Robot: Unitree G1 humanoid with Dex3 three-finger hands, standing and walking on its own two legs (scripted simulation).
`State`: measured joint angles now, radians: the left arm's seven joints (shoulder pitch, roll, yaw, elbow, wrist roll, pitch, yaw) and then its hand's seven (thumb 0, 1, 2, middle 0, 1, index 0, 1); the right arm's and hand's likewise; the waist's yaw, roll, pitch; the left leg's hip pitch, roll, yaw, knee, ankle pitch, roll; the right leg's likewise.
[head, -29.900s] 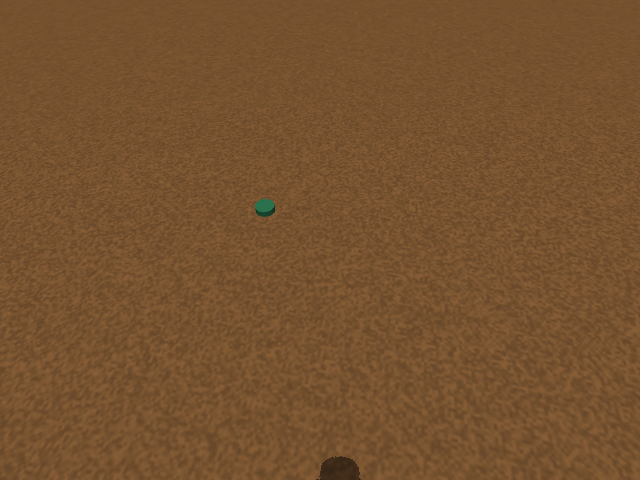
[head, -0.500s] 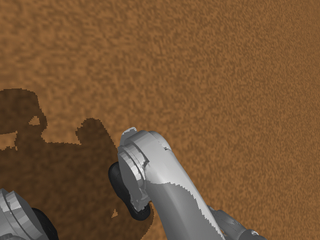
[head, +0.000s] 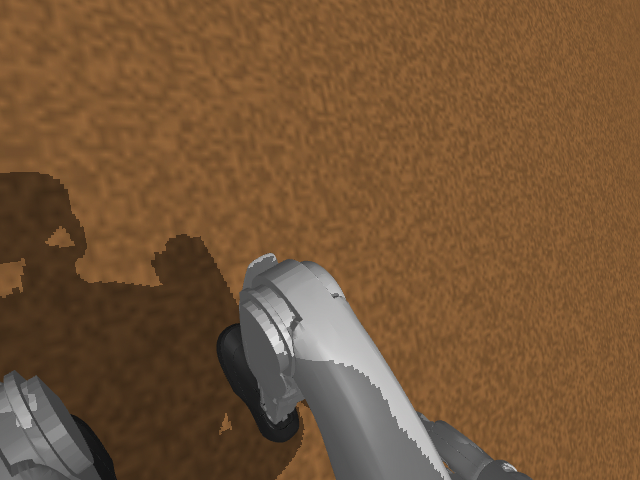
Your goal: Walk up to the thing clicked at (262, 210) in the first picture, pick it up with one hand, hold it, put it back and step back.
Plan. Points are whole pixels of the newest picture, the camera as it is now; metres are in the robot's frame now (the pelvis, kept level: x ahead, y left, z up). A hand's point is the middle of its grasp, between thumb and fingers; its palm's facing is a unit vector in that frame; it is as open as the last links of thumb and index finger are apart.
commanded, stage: close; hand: left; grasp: from above
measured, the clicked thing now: out of the picture +0.48 +0.34 -0.30
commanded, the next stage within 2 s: settle in 0.76 s
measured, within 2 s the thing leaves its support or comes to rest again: leaves its support in 1.18 s
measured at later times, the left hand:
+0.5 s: hand out of the picture +0.46 +0.33 -0.26, palm faces -0.43 -0.17 -0.89, open 11.2 cm
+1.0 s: hand out of the picture +0.46 +0.33 -0.26, palm faces -0.41 -0.17 -0.90, open 11.0 cm
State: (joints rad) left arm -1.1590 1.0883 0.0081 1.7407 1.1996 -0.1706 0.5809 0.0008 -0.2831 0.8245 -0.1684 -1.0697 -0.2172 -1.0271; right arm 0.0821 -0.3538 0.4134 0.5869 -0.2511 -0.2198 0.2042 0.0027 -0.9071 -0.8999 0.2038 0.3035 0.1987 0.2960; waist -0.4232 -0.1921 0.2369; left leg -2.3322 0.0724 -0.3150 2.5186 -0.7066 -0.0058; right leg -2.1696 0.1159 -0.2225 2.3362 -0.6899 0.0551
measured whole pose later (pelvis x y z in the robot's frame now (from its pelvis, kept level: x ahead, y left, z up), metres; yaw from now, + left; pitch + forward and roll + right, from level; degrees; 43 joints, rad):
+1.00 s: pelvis +0.00 +0.00 +0.00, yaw +0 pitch +26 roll -16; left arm -1.16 1.10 0.01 1.73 1.18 -0.15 0.58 0.00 -0.09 0.52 -0.50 -0.80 -0.54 -0.75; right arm 0.08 -0.36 0.42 0.57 -0.26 -0.21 0.19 0.00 -0.91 -0.90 0.20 0.30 0.20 0.30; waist -0.43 -0.19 0.24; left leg -2.33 0.08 -0.31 2.52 -0.70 0.00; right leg -2.17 0.12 -0.22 2.33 -0.67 0.06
